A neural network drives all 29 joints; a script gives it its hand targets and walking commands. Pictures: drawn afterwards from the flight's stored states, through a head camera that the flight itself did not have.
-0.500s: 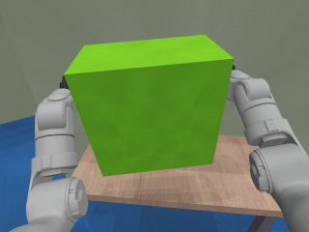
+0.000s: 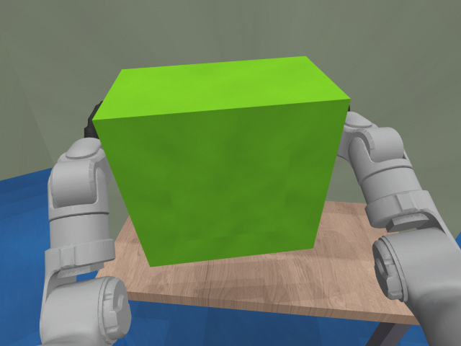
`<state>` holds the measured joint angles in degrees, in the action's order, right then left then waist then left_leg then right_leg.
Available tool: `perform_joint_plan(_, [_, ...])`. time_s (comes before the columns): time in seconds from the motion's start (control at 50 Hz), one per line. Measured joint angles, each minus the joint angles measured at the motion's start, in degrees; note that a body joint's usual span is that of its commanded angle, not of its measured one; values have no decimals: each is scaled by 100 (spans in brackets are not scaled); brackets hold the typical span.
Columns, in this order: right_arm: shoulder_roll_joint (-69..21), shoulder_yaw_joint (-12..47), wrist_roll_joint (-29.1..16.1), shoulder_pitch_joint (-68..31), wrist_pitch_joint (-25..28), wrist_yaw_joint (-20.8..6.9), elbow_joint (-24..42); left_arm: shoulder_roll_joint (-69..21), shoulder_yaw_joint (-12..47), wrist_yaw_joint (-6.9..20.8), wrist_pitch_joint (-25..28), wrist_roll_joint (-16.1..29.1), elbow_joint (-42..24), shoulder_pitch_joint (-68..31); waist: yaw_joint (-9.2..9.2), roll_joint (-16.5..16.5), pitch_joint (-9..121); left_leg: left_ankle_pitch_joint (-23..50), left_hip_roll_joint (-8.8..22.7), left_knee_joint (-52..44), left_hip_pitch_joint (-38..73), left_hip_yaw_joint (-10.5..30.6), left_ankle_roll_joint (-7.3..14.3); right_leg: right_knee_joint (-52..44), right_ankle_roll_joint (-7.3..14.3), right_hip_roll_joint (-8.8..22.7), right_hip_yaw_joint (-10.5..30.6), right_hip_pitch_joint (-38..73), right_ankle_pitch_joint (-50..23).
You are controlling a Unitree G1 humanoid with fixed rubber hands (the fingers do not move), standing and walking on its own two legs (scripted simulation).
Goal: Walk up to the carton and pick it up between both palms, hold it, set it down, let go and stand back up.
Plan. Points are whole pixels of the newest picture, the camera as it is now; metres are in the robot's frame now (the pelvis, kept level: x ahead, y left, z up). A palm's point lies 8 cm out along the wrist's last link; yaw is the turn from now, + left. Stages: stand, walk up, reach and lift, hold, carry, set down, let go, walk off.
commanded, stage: hold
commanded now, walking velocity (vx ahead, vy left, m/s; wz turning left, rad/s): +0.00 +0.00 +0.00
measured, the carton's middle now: (224, 165) +0.35 -0.01 +0.22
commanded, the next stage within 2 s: none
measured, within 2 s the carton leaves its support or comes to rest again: neither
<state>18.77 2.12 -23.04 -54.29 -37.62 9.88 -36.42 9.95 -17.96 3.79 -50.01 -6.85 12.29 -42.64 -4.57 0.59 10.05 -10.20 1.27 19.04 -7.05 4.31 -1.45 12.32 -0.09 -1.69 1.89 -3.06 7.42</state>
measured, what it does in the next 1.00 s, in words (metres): stands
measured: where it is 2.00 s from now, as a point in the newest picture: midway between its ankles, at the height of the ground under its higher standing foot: outside the picture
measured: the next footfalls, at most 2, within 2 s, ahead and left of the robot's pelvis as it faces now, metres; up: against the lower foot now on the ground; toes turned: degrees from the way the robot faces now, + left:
none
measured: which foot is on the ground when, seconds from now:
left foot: down 0.00-1.00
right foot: down 0.00-1.00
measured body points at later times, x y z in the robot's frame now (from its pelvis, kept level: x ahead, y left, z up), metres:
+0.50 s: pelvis -0.01 +0.00 +0.00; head -0.09 +0.02 +0.44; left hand +0.37 +0.19 +0.27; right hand +0.38 -0.19 +0.30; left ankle +0.00 +0.13 -0.75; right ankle -0.01 -0.12 -0.75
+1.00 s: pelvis -0.01 +0.00 +0.00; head -0.10 +0.02 +0.44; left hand +0.37 +0.19 +0.28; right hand +0.37 -0.20 +0.30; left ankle +0.00 +0.13 -0.75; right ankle -0.01 -0.12 -0.75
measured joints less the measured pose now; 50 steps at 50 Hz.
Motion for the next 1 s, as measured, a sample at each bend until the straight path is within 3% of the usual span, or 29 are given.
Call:
perform_joint_plan(0.38, [-15,-119,214,-427,1,-94,-615,76,-90,6,153,37,795,-482,76,10,87,131,-3,-64,-143,3,-5,80,11,-1,0,-204,-50])
perform_joint_plan(0.68, [41,-4,137,-398,-13,-65,-606,99,-22,0,166,46,872,-497,65,-52,93,84,-19,-8,-175,-11,19,75,-13,11,19,-208,-31])
perform_joint_plan(0.86, [78,34,-138,-206,-36,59,-168,110,52,-92,0,151,262,-248,1,-41,131,38,2,27,-133,25,0,-11,1,-16,-4,-97,-42])
perform_joint_plan(1.0, [21,-112,-28,-332,-182,31,-380,77,-53,13,-64,22,508,-404,16,-15,181,66,10,1,-97,13,-8,13,16,-25,17,-90,-48])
